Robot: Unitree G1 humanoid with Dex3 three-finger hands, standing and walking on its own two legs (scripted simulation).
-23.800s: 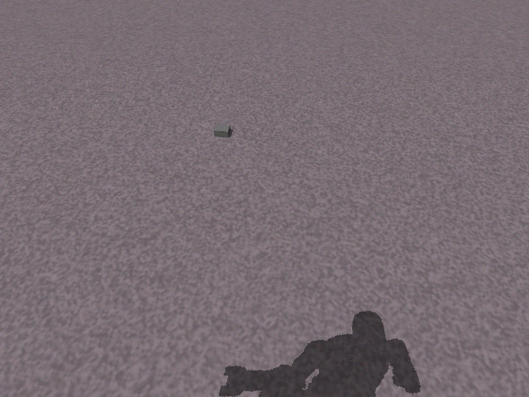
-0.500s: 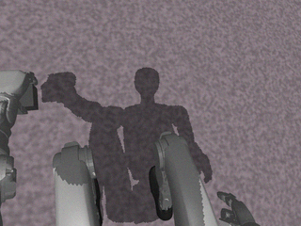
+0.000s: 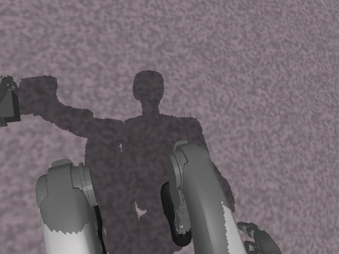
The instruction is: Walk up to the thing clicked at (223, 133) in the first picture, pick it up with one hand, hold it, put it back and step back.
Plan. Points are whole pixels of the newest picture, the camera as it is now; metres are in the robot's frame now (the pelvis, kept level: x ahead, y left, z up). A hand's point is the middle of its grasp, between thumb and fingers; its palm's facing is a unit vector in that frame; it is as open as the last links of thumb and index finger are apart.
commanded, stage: crouch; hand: left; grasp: from above
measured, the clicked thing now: out of the picture +0.46 +0.34 -0.20
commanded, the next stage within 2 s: lower in 0.08 s
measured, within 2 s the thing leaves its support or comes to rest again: neither
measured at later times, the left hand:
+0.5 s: hand (3, 113) +0.45 +0.32 -0.21, palm faces -0.49 -0.07 -0.87, open 9.2 cm
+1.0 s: hand (14, 116) +0.46 +0.32 -0.25, palm faces -0.49 -0.09 -0.87, open 9.2 cm
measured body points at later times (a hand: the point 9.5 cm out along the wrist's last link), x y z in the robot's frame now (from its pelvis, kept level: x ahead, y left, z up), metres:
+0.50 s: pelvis +0.00 +0.00 -0.02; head +0.25 +0.09 +0.34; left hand +0.47 +0.32 -0.16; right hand +0.07 -0.27 -0.12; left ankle +0.08 +0.14 -0.31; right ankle +0.10 -0.13 -0.31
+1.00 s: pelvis +0.01 +0.00 -0.04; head +0.28 +0.09 +0.31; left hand +0.48 +0.32 -0.20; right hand +0.06 -0.27 -0.13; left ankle +0.08 +0.14 -0.31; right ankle +0.10 -0.13 -0.31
